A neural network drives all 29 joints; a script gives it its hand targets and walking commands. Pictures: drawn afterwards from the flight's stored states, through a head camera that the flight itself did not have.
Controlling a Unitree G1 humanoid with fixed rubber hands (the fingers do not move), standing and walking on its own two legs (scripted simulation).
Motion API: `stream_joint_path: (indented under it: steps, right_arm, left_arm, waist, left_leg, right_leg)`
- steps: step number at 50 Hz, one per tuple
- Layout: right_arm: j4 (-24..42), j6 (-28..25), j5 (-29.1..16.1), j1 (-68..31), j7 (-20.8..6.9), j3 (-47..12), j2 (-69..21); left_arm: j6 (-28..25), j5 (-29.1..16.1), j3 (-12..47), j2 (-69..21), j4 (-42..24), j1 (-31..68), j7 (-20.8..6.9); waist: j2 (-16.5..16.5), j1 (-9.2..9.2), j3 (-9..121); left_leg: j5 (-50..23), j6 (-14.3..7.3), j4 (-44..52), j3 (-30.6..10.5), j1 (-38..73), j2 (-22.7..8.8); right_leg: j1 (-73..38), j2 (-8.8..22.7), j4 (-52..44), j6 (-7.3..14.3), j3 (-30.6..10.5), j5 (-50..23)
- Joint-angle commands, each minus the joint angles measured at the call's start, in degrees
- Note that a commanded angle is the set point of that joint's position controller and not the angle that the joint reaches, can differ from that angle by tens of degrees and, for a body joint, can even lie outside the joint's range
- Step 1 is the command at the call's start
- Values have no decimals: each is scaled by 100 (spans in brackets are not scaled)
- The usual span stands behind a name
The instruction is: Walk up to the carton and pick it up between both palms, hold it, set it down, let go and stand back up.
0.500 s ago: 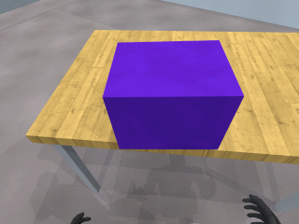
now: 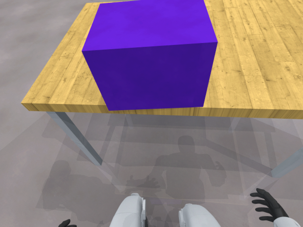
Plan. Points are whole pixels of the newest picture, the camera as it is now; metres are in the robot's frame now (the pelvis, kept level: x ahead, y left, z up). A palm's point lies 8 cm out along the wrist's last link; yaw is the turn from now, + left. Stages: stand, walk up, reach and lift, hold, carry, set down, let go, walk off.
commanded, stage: walk up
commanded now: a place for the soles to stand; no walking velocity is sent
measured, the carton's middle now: (152, 56) +0.57 +0.01 +0.11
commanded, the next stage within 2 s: none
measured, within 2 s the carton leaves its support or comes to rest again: neither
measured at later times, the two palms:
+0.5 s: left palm out of the picture +0.03 +0.31 -0.10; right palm out of the picture -0.01 -0.28 -0.08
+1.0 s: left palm out of the picture +0.04 +0.33 -0.10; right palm out of the picture +0.04 -0.26 -0.07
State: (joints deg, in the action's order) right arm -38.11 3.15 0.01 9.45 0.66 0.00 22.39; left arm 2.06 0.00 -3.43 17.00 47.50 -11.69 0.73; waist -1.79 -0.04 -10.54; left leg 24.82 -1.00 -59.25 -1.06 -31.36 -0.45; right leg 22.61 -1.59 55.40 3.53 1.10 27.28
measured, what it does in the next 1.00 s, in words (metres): steps on the spot: left foot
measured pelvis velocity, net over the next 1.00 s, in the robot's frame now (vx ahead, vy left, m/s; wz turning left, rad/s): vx -0.05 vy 0.04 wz -0.05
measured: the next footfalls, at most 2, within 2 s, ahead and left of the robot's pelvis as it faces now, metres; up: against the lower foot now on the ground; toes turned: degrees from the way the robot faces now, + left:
left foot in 0.30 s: +0.02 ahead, +0.15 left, +0.00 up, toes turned -1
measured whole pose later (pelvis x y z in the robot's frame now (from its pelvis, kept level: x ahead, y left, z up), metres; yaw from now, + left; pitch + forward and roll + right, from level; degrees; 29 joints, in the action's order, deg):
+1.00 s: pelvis -0.05 +0.04 +0.01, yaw -3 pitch -5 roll -1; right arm -39.9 -1.2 0.0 13.0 0.6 0.0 22.2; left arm -1.0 0.0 -3.8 19.0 48.2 -12.1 0.2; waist -0.2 0.0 -10.1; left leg 23.8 -0.7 -49.5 1.5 -21.1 -2.2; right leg 21.6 -2.0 51.9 1.3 -3.5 26.1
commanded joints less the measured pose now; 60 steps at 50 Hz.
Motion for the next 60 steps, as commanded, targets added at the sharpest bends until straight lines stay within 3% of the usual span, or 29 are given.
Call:
stream_joint_path:
  steps: [1,8,12,14,15,16,17,18,21,25,26,27,28,29,30,31,39,40,41,42,43,49,51,53,54,57,58,59,60]
  right_arm:
    - [108,-57,128,-125,108,701,1151]
    - [-223,-150,187,285,-11,712,1201]
    - [-380,-242,229,910,-68,764,1259]
    - [-577,-343,240,1529,-88,855,1265]
    - [-654,-397,310,1851,-55,892,1319]
    - [-578,-463,408,1824,-5,886,1552]
    - [-293,-516,297,1136,31,881,1870]
    - [-171,-582,277,667,60,846,1871]
    - [64,-677,305,178,66,732,1653]
    - [110,-646,297,775,16,821,1641]
    - [140,-608,245,690,17,760,1532]
    - [173,-582,182,613,10,727,1370]
    - [241,-590,101,688,17,665,1170]
    - [292,-588,17,938,42,567,899]
    - [197,-502,65,825,104,621,1118]
    - [161,-474,113,655,113,630,1194]
    - [-411,-589,93,1090,39,703,1123]
    - [-452,-599,183,1168,65,753,1255]
    - [-364,-655,232,1058,79,799,1629]
    - [-207,-676,181,647,76,775,1831]
    - [-235,-690,169,318,50,803,1900]
    - [-45,-646,150,122,8,747,1618]
    - [70,-583,69,5,-18,638,1268]
    - [53,-487,29,1,25,585,1024]
    - [15,-472,57,40,51,637,1143]
    - [-232,-626,115,337,19,670,1267]
    - [-327,-687,152,600,25,710,1357]
    - [-306,-717,144,542,5,724,1615]
    - [-228,-716,94,351,-5,722,1657]
  left_arm:
    - [-355,253,-636,2152,-482,211,189]
    - [-397,205,-522,1928,-416,197,80]
    - [-277,225,-536,2212,-486,262,-8]
    - [-207,207,-433,1999,-501,505,-8]
    - [-164,200,-416,1763,-508,449,-6]
    - [-200,64,-298,1264,-599,440,3]
    - [-259,76,-347,1498,-657,706,68]
    - [-315,97,-461,1795,-569,665,54]
    - [-337,34,-494,1709,-227,-174,-74]
    - [-454,78,-483,1620,-430,-55,-107]
    - [-525,57,-456,1477,-356,-259,-98]
    - [-607,83,-452,1557,-233,-526,-59]
    - [-675,97,-616,1915,-100,-985,-10]
    - [-720,137,-666,2360,-207,-1035,34]
    - [-688,18,-619,2254,-251,-932,19]
    - [-677,29,-551,2261,-301,-833,24]
    - [-485,27,-268,1833,-474,443,30]
    - [-474,14,-212,1633,-524,504,39]
    - [-437,-54,-158,1343,-549,501,36]
    - [-391,-23,-188,1369,-426,185,78]
    - [-377,6,-316,1799,-360,173,91]
    - [-526,39,-390,1601,-85,-739,-16]
    - [-670,97,-463,1880,-52,-795,51]
    - [-709,131,-509,2353,-129,-598,76]
    - [-702,108,-484,2408,-263,-320,81]
    - [-615,85,-256,1947,-334,191,77]
    - [-610,44,-202,1742,-346,398,70]
    - [-567,0,-186,1512,-313,275,51]
    - [-552,-7,-213,1605,-253,36,73]
  waist:
    - [1035,-107,327]
    - [1167,-159,383]
    - [1659,-15,372]
    - [1521,327,411]
    - [801,542,361]
    - [-673,540,284]
    - [-813,472,-200]
    - [-136,297,-503]
    - [-410,-90,-26]
    - [-979,83,533]
    - [-957,-127,773]
    - [-402,-265,1006]
    - [379,-456,1309]
    - [1079,-358,1701]
    - [819,-313,1664]
    - [696,-306,1391]
    - [807,392,982]
    - [563,448,1045]
    - [-335,418,1067]
    - [-697,237,1000]
    - [-362,190,779]
    - [-795,-169,1309]
    - [109,-266,1651]
    - [816,-159,1503]
    - [808,-62,1478]
    - [539,238,1324]
    - [350,396,1369]
    - [-336,297,1429]
    - [-294,148,1411]
  left_leg:
    - [100,-234,-1245,-744,-496,51]
    - [204,27,-9,-300,133,-204]
    - [1360,-98,990,390,1531,141]
    - [883,-233,2147,377,2681,177]
    - [1363,-335,2783,-64,3069,101]
    - [2704,-755,3911,-2402,2934,-1125]
    - [3122,-1252,4817,-3805,1544,-2208]
    - [2980,-1342,4898,-3823,921,-2257]
    - [1288,-860,4298,-2244,1015,-1630]
    - [-1338,-1121,3158,-1488,2112,-1477]
    - [-2208,-1015,2539,-1064,2223,-1297]
    - [-3022,-811,1879,-579,1864,-1036]
    - [-2911,-487,573,-240,1134,-639]
    - [-1369,-138,-337,-26,245,-78]
    - [886,-153,-155,-204,2,84]
    - [1369,-181,-189,-318,-15,13]
    - [-551,-245,1998,-73,2085,-118]
    - [-489,-357,2540,-648,2314,-490]
    - [74,-655,3445,-2098,2280,-1257]
    - [439,-999,4127,-3033,1741,-2231]
    - [359,-1338,4062,-2967,1319,-2311]
    - [-2065,-1065,2617,-1204,1810,-1629]
    - [-2379,-550,1412,-504,1192,-940]
    - [-218,-111,595,-74,321,-220]
    - [828,-123,541,-154,563,-192]
    - [-769,-306,1961,-489,1756,-445]
    - [-1140,-514,2449,-1027,2274,-877]
    - [-729,-913,3074,-1759,2031,-1491]
    - [-982,-1293,3259,-2042,1842,-1967]
  right_leg:
    - [284,1619,-3457,180,-3231,-682]
    - [94,1329,-3778,369,-3049,2257]
    - [897,1330,-3821,611,-2634,2408]
    - [1556,945,-3258,355,-1888,2028]
    - [1869,561,-2413,143,-1613,1865]
    - [2370,-121,-366,-196,-1120,1116]
    - [2248,-333,396,-268,-908,554]
    - [1731,-223,667,-233,-1242,326]
    - [589,-57,408,-264,-761,-39]
    - [438,179,-979,-204,-132,378]
    - [4,128,-1882,-139,-56,-83]
    - [-781,94,-2493,-40,-170,-1072]
    - [-1793,498,-2498,198,-1268,-2475]
    - [-2348,1559,-2681,736,-3325,-3374]
    - [-2261,1907,-2793,1353,-4148,-3183]
    - [-1949,1955,-2807,1465,-4200,-2732]
    - [827,887,-2033,601,-2162,-1630]
    - [1028,628,-1511,362,-1733,-1556]
    - [1346,-4,-394,3,-1152,-1135]
    - [1227,-329,194,-166,-670,552]
    - [923,-128,635,-195,-813,755]
    - [-219,148,-1306,-98,-66,-88]
    - [-1085,412,-2173,123,-1064,-1905]
    - [-1170,1526,-2445,979,-3265,-2645]
    - [-792,1801,-2391,1341,-3519,-2627]
    - [325,1029,-1855,668,-2297,-2238]
    - [796,644,-1312,228,-1589,-2153]
    - [647,95,-604,-38,-778,-1452]
    - [375,-40,-266,-122,-313,-598]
